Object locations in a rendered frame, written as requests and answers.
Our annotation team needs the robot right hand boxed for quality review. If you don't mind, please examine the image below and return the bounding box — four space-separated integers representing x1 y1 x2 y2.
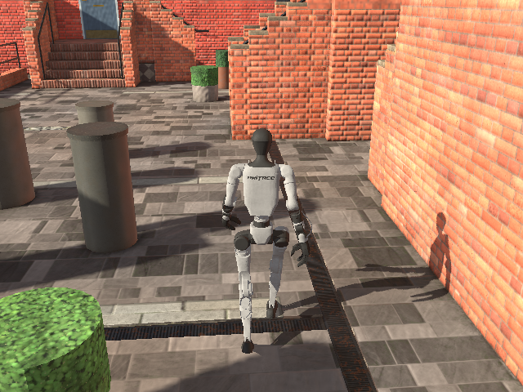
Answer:
291 241 310 267

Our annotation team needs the humanoid robot torso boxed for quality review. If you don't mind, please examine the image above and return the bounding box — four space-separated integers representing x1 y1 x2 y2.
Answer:
243 160 281 245

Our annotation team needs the robot left hand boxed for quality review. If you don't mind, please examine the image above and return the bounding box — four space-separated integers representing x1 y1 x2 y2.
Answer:
222 216 241 230

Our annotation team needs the robot left forearm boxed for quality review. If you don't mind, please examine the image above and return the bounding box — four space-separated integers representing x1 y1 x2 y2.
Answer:
222 195 234 221

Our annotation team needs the right robot shin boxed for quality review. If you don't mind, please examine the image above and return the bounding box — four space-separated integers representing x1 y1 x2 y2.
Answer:
269 260 283 309

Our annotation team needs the robot right forearm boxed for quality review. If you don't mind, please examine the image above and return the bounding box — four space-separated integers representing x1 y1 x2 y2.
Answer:
290 198 308 243

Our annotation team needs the right robot upper arm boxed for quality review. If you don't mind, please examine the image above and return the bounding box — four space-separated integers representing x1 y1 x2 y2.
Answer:
279 164 298 211

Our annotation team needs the left robot upper arm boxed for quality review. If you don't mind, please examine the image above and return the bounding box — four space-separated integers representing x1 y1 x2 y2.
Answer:
224 163 245 207

